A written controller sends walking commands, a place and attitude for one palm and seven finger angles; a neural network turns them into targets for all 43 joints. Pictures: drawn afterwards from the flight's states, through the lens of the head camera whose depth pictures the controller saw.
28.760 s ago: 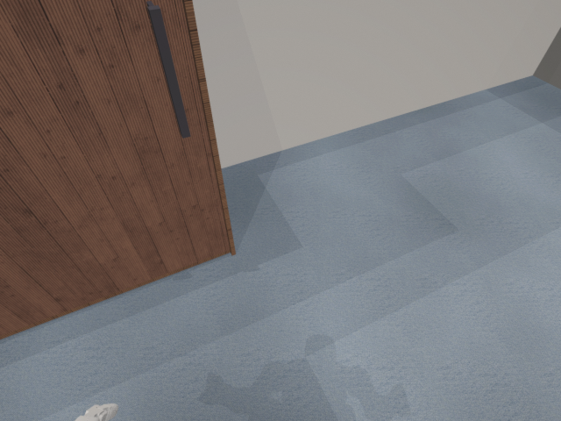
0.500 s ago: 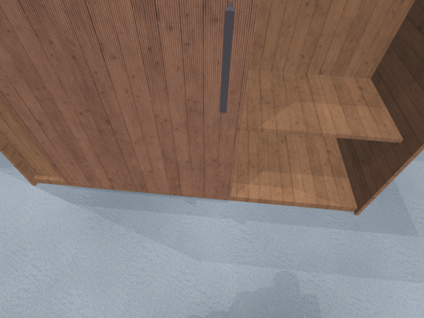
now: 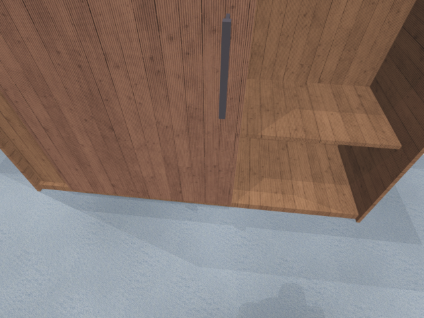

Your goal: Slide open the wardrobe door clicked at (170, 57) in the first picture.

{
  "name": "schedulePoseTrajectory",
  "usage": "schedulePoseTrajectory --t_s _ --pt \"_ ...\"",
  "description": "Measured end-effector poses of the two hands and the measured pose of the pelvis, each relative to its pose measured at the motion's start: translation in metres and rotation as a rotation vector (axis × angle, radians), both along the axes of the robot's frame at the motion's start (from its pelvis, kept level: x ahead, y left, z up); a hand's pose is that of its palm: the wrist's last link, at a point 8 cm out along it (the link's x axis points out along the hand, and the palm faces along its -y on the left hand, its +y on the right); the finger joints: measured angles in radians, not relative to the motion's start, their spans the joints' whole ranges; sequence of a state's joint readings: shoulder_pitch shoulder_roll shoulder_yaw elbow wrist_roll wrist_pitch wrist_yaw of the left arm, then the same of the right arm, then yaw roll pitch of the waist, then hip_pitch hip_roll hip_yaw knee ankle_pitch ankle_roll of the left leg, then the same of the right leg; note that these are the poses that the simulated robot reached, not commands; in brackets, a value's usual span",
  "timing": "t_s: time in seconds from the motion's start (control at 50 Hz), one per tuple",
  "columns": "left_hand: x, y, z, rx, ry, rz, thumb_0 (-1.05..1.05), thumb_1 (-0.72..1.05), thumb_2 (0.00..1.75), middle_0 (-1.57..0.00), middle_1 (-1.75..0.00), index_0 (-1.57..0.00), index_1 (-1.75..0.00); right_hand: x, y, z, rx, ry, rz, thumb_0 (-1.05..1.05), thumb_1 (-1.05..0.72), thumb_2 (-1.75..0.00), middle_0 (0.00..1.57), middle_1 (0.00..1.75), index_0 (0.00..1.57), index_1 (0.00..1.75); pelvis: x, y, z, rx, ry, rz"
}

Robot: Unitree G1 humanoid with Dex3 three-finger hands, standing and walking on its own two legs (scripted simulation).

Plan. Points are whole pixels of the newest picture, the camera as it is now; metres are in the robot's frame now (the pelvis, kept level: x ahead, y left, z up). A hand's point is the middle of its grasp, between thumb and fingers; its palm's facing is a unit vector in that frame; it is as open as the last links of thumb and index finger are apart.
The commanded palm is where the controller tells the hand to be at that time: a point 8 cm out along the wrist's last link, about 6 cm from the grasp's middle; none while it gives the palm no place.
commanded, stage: let the arm hang, fingers relaxed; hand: right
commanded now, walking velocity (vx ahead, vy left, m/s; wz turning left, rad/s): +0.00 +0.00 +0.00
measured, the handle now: (224, 72) +0.76 +0.02 +0.08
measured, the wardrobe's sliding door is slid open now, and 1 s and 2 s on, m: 0.68 0.68 0.68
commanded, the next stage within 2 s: look to check the result in 0.02 s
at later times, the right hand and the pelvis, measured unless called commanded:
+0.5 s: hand out of the picture -0.02 -0.18 -0.18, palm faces +0.02 +0.99 -0.16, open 7.3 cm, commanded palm none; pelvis -0.01 -0.02 +0.00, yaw +0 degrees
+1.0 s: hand out of the picture -0.02 -0.19 -0.18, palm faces +0.01 +0.99 -0.17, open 7.3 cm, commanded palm none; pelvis -0.02 -0.03 +0.00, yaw +0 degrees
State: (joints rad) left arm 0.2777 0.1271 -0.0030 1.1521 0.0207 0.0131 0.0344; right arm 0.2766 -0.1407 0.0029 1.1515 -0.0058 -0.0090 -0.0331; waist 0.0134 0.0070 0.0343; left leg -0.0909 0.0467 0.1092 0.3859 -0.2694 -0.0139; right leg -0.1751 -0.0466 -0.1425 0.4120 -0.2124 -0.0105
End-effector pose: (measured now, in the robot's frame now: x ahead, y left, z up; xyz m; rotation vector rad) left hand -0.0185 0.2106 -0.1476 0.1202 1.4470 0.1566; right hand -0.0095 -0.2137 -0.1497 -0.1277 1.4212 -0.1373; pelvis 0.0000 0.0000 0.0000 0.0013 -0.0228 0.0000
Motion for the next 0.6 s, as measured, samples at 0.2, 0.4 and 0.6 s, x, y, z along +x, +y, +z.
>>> schedulePoseTrajectory --t_s 0.2,0.4,0.6 --pt "-0.003 -0.005 0.001 0.01 -0.002 0.001 0.0 0.91 0.9 -0.2 -0.3 -0.2 -0.3 -0.015 -0.001 -0.002 0.017 0.032 -0.008 0.0 -0.91 -0.9 0.2 0.3 0.2 0.3 -0.004 -0.007 0.0 0.002 0.001 0.001" --pt "-0.003 -0.01 0.002 0.018 -0.014 -0.002 0.0 0.91 0.9 -0.2 -0.3 -0.2 -0.3 -0.015 -0.01 -0.003 0.013 0.026 -0.007 0.0 -0.91 -0.9 0.2 0.3 0.2 0.3 -0.008 -0.015 -0.001 0.003 0.002 0.001" --pt "-0.005 -0.014 0.002 0.019 -0.02 0.0 0.0 0.91 0.9 -0.2 -0.3 -0.2 -0.3 -0.009 -0.021 -0.002 0.002 0.003 0.006 0.0 -0.91 -0.9 0.2 0.3 0.2 0.3 -0.011 -0.02 -0.001 0.003 0.001 0.003"
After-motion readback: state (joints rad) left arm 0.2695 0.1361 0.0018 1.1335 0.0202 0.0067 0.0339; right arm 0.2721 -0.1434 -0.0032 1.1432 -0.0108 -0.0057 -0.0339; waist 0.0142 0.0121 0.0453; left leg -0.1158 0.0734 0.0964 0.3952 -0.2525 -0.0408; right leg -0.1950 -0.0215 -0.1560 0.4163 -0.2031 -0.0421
